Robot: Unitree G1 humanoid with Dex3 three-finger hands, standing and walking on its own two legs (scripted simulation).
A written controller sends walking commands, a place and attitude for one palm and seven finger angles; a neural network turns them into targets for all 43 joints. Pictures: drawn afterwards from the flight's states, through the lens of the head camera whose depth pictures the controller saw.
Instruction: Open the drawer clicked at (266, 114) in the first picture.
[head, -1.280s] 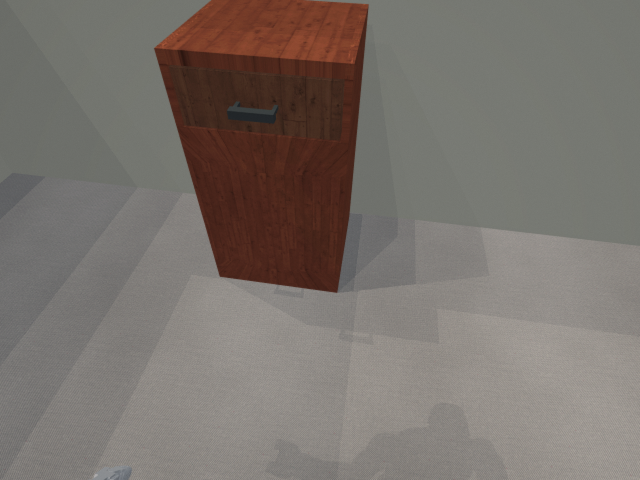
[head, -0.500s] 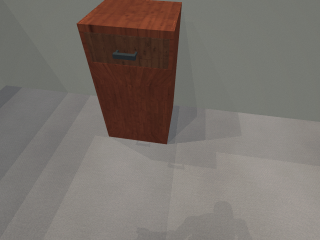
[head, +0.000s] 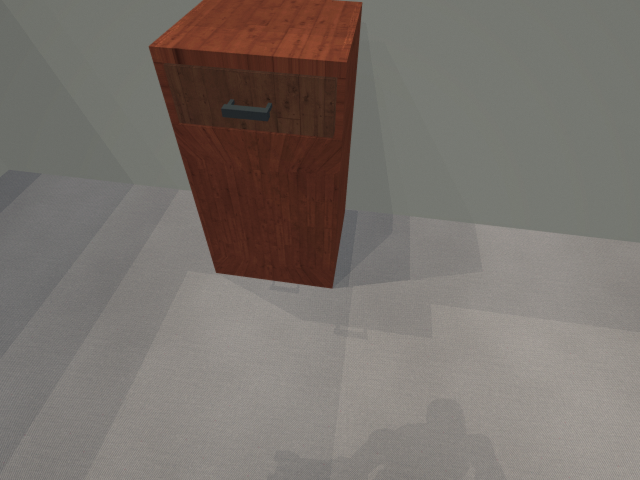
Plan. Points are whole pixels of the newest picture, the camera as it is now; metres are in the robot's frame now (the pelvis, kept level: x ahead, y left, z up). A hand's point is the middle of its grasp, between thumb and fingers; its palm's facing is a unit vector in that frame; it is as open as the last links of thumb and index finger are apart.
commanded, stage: look at it before walking up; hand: left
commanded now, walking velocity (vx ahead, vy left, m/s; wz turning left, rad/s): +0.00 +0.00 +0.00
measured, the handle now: (248, 108) +0.94 +0.24 -0.02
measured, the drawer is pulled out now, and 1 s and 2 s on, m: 0.00 0.00 0.00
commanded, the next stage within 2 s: turn to face it in 0.16 s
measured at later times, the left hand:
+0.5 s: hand out of the picture +0.08 +0.24 -0.16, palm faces -0.04 -0.94 -0.33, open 7.4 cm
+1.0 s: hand out of the picture +0.13 +0.24 -0.18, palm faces -0.04 -0.99 -0.15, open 7.4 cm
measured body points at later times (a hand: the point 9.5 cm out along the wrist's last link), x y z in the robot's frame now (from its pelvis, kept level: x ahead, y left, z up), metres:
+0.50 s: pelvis +0.00 +0.00 +0.00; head +0.00 +0.00 +0.45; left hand +0.08 +0.29 -0.13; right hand +0.08 -0.30 -0.13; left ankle +0.00 +0.13 -0.74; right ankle +0.00 -0.12 -0.74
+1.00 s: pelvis +0.11 +0.06 +0.00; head +0.12 +0.08 +0.45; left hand +0.14 +0.29 -0.17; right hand -0.02 -0.13 -0.15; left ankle +0.03 +0.12 -0.74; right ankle +0.14 -0.08 -0.67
